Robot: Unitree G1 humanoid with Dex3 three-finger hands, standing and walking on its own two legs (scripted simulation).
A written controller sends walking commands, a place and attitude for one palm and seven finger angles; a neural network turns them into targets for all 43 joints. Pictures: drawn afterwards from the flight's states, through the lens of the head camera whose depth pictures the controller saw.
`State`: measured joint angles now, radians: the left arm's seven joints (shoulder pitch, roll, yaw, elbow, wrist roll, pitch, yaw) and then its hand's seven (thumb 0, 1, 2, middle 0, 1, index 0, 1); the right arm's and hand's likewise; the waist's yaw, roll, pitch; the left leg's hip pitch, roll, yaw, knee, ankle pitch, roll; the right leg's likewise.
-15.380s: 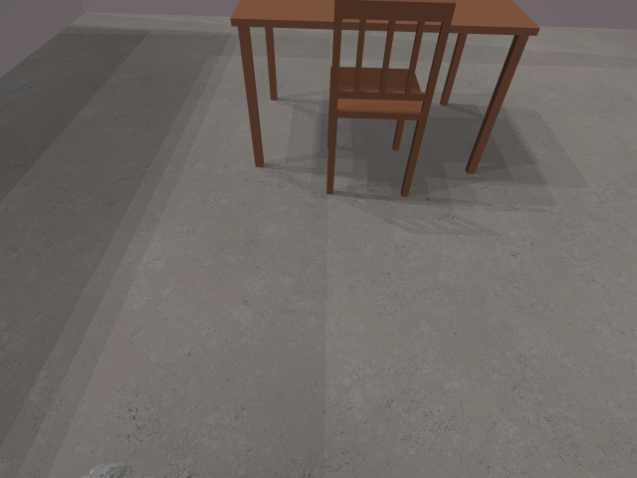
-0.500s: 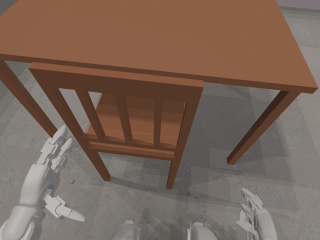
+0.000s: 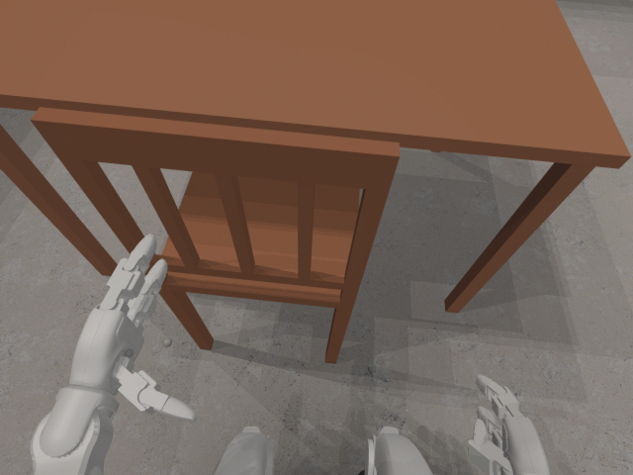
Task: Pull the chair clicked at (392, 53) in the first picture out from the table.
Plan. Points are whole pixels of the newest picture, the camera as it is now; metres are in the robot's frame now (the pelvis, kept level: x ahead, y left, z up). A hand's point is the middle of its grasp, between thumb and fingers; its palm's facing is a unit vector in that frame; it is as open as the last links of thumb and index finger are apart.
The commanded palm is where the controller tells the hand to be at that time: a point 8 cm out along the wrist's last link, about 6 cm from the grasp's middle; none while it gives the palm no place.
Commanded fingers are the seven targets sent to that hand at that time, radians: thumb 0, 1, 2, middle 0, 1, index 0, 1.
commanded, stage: aim the fingers beside a spindle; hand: left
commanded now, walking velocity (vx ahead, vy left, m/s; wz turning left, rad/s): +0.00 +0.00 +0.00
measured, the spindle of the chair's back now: (238, 228) +0.46 +0.13 -0.02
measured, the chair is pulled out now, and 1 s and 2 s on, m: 0.00 0.00 0.00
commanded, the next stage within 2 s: push the fingers through the gap in 1.48 s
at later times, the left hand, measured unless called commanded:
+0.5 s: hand (210, 333) +0.28 +0.14 +0.02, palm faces -0.12 -0.99 -0.04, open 16.9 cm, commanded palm +0.27 +0.19 +0.02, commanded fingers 0.00 -0.50 0.30 -0.06 -0.08 -0.06 -0.08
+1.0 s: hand (230, 325) +0.30 +0.12 +0.00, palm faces -0.13 -0.99 -0.03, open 16.9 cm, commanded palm +0.28 +0.18 +0.01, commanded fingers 0.00 -0.50 0.30 -0.06 -0.08 -0.06 -0.08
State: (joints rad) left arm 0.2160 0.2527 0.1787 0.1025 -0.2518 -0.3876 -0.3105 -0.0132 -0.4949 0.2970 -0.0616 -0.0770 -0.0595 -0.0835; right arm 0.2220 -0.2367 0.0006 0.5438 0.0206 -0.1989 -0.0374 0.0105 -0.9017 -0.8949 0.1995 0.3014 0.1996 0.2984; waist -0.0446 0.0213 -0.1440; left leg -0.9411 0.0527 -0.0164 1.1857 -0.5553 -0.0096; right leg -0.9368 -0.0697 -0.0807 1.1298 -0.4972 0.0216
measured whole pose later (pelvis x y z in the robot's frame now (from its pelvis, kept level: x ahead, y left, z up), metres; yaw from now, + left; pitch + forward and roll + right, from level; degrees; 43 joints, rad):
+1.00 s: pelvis +0.00 -0.01 -0.03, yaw +0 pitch +22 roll -1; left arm 0.07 0.18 0.04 0.16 -0.14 -0.42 -0.15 -0.01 -0.50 0.30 -0.06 -0.08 -0.06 -0.08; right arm 0.19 -0.23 -0.01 0.53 0.00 -0.10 -0.01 0.01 -0.90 -0.89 0.20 0.30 0.20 0.30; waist -0.05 0.02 -0.16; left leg -1.10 0.05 -0.02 1.31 -0.60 -0.02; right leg -1.11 -0.07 -0.07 1.27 -0.55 0.01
